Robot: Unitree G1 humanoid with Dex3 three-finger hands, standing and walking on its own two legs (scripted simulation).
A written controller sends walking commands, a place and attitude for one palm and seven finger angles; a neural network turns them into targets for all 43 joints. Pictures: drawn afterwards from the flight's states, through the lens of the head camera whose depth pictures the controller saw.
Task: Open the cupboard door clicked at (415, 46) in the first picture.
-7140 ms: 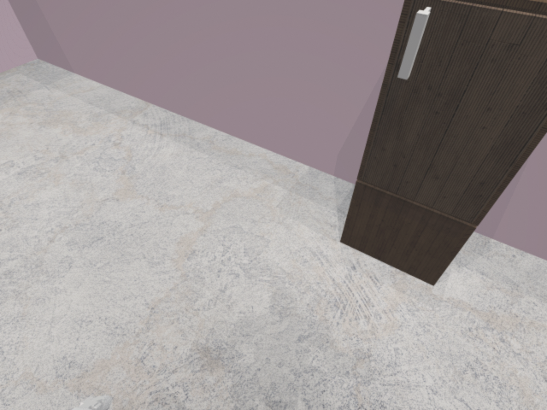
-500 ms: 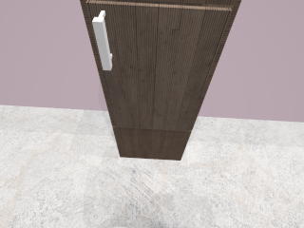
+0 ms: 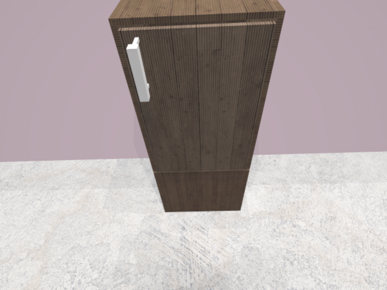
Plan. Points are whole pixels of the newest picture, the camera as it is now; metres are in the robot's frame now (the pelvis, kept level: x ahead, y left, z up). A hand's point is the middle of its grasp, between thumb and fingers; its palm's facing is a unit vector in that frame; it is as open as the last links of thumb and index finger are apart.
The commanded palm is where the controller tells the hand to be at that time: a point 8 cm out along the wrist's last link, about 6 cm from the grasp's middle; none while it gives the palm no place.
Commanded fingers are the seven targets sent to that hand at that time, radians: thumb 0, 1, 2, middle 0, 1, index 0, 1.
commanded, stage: come to a stop and stand still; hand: left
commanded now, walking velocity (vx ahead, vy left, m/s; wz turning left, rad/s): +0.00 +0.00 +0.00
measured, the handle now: (140, 70) +0.60 +0.18 +0.16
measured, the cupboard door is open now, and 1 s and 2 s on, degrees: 0 0 0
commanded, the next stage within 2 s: look again from close up in 1.12 s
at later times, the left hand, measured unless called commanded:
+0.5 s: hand out of the picture +0.04 +0.14 -0.17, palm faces -0.01 -0.98 -0.20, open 7.3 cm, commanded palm none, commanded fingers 0.00 0.90 0.90 -0.20 -0.30 -0.20 -0.30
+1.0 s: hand out of the picture +0.07 +0.12 -0.17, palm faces +0.01 -0.97 -0.23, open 7.4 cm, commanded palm none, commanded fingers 0.00 0.90 0.90 -0.20 -0.30 -0.20 -0.30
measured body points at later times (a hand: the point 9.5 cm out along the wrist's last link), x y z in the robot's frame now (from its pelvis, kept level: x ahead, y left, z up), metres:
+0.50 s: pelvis +0.03 -0.03 +0.00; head +0.05 -0.04 +0.45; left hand +0.04 +0.19 -0.15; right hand +0.04 -0.26 -0.16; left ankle +0.05 +0.08 -0.74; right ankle +0.00 -0.14 -0.74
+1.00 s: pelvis +0.06 -0.06 +0.00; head +0.07 -0.06 +0.45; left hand +0.07 +0.18 -0.15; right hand +0.09 -0.29 -0.16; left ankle +0.05 +0.08 -0.74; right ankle +0.00 -0.14 -0.74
